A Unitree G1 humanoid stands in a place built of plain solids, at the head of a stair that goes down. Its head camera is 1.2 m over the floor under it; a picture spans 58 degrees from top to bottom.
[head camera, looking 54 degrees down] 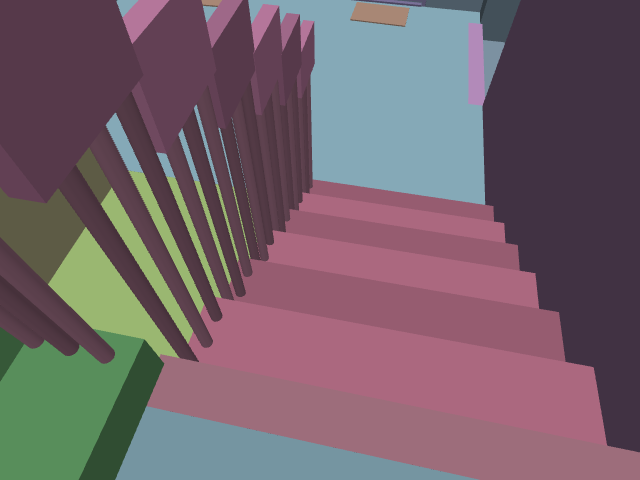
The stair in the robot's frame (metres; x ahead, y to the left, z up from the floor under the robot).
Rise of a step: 0.17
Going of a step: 0.29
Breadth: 1.31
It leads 11 degrees to the right of straight ahead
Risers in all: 7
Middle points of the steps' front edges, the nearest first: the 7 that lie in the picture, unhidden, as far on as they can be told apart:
0.34 -0.18 0.00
0.62 -0.24 -0.17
0.90 -0.30 -0.34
1.18 -0.36 -0.51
1.47 -0.41 -0.68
1.75 -0.47 -0.85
2.03 -0.53 -1.02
